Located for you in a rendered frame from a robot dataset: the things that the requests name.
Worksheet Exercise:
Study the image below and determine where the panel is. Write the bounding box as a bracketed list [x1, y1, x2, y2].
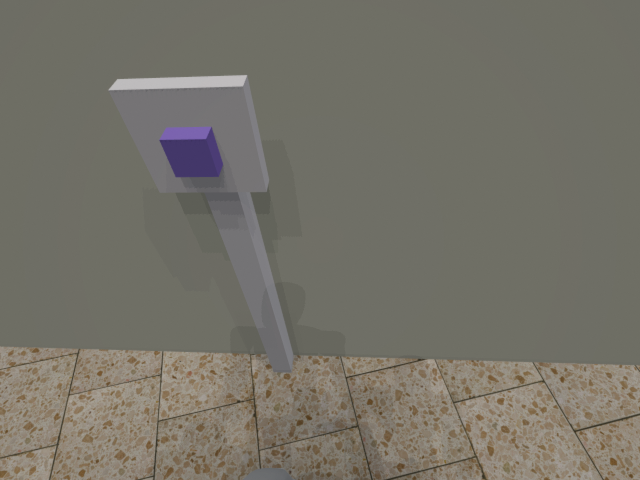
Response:
[108, 75, 294, 373]

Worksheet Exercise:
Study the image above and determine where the button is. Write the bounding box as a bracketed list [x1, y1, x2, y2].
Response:
[159, 127, 223, 177]

